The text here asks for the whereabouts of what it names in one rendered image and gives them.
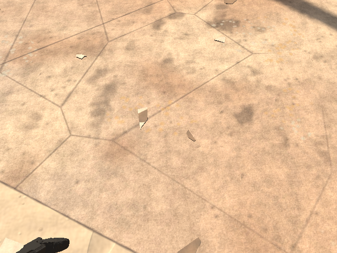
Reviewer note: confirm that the robot left hand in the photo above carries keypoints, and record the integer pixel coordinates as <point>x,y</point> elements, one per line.
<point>50,245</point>

